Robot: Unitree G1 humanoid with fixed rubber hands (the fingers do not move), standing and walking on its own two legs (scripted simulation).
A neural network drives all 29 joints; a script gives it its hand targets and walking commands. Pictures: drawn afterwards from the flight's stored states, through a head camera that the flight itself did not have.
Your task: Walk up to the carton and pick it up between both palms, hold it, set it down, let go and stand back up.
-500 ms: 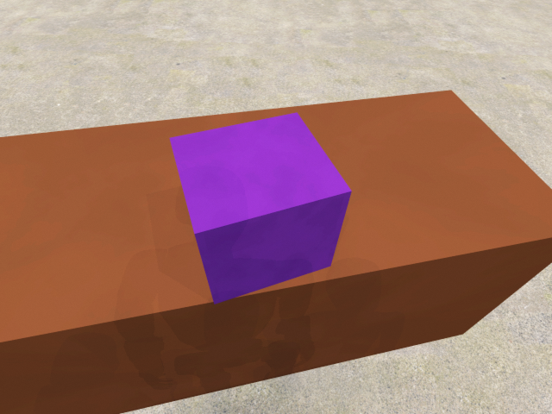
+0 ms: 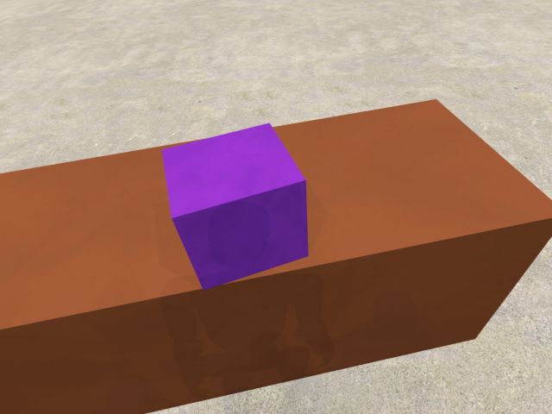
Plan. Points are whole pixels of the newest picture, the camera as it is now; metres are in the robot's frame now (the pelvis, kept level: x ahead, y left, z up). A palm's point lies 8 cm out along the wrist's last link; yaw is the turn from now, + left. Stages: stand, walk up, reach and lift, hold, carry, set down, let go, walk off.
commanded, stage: walk up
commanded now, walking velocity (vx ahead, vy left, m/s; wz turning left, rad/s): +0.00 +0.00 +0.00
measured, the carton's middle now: (237, 204) +0.56 +0.11 -0.02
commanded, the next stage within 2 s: none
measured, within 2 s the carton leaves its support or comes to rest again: neither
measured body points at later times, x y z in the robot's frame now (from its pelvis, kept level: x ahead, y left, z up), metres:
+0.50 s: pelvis -0.01 +0.00 +0.00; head -0.01 -0.01 +0.45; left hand -0.05 +0.22 -0.16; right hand -0.02 -0.21 -0.17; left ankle -0.03 +0.12 -0.72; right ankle -0.06 -0.04 -0.74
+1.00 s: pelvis +0.13 +0.11 -0.03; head +0.20 +0.15 +0.42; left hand +0.02 +0.29 -0.19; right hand +0.24 -0.10 -0.17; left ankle +0.21 +0.23 -0.74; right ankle -0.03 -0.02 -0.68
